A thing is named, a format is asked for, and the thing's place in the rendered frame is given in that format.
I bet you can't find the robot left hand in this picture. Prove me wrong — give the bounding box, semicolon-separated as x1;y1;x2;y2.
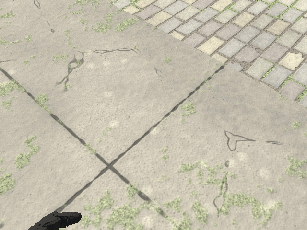
28;211;82;230

